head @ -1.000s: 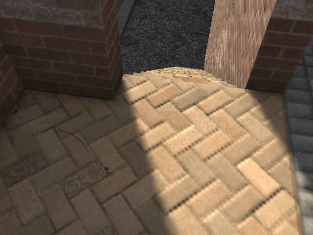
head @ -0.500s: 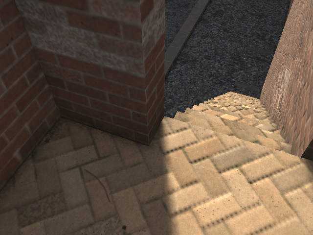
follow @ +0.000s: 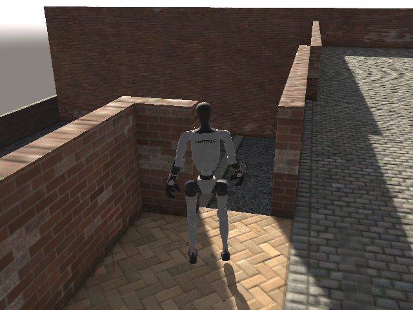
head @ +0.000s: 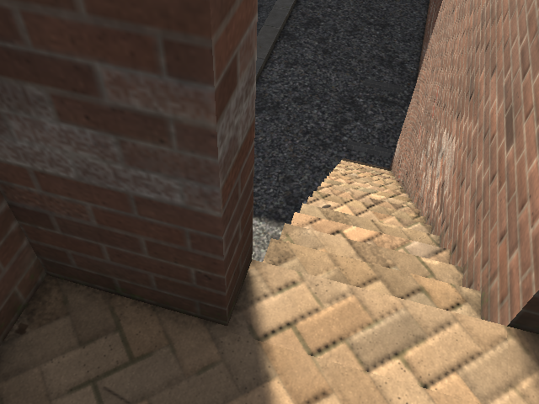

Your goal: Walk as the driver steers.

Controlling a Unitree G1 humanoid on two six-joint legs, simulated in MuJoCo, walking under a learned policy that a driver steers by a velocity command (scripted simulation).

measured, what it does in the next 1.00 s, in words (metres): walks ahead, turning right: right foot, then left foot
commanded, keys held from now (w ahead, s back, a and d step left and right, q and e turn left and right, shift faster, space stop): w+e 0.74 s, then w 0.16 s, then w+q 0.10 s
